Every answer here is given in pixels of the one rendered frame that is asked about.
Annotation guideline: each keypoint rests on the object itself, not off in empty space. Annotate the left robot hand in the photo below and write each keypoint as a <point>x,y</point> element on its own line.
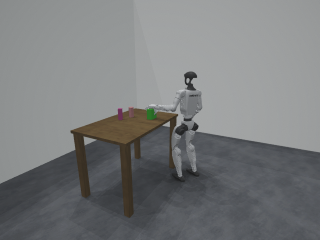
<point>152,106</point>

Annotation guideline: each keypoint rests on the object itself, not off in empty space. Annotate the robot right forearm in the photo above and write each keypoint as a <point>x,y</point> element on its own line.
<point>197,111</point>

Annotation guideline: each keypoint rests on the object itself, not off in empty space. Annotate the robot left forearm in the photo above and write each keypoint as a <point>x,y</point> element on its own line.
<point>164,107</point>

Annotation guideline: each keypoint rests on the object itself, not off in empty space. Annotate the left robot foot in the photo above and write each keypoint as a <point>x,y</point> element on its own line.
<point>181,179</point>

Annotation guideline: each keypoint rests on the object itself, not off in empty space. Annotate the table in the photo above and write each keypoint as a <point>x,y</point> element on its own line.
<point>123,133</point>

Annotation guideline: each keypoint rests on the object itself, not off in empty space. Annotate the robot right upper arm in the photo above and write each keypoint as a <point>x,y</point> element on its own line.
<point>199,101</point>

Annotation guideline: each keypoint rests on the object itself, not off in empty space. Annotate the robot left upper arm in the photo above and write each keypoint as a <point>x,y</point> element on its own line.
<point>179,95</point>

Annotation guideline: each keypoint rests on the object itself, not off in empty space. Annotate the robot foot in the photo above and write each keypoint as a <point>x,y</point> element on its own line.
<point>196,173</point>
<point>181,179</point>

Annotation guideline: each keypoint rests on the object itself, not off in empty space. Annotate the right robot foot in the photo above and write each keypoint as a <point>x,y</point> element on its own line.
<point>196,173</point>

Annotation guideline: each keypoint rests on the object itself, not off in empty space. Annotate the sponge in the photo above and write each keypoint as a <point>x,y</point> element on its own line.
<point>150,114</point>

